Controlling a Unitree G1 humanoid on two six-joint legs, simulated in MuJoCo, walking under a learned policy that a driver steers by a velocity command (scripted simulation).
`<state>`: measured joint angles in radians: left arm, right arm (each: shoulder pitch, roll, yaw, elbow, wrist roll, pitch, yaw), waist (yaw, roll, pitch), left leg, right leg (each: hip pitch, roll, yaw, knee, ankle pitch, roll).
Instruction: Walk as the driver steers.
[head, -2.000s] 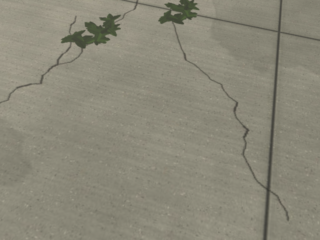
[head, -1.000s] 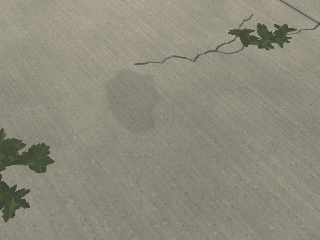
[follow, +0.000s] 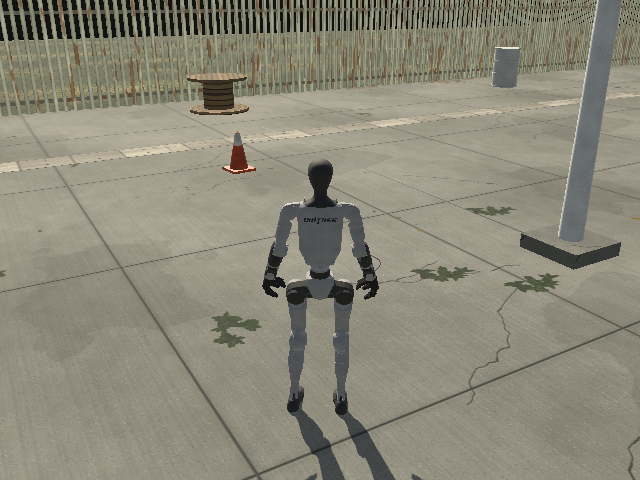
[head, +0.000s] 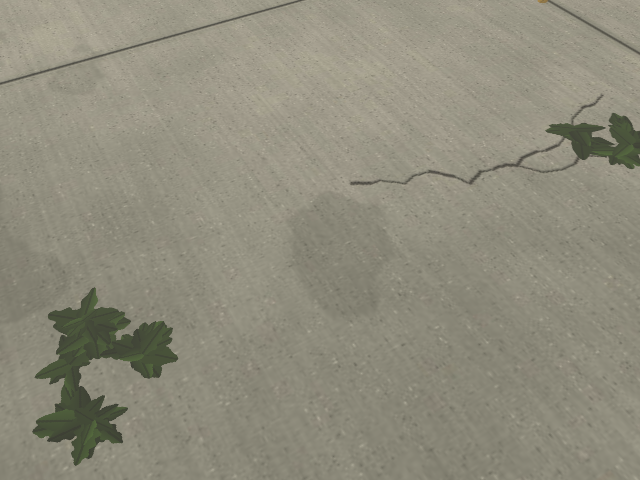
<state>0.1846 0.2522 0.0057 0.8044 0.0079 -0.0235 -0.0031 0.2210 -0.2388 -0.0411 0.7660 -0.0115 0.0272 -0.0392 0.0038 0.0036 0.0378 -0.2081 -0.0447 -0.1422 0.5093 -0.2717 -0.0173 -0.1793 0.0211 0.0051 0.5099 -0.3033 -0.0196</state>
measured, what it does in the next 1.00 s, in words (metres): walks ahead: left foot, then right foot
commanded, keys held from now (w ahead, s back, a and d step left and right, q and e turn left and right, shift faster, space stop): no key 0.14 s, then w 0.86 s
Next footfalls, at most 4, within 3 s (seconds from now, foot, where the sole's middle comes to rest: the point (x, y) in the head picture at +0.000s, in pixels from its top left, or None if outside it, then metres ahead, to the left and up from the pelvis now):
0.46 left None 0.12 0.15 -0.77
0.94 right None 0.48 -0.08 -0.77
1.48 left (277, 363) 0.79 0.14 -0.77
2.00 right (413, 301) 0.96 -0.19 -0.77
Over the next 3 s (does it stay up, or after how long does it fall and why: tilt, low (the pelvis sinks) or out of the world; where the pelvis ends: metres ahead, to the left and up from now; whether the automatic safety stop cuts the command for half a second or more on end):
stays up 1.30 -0.37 -0.01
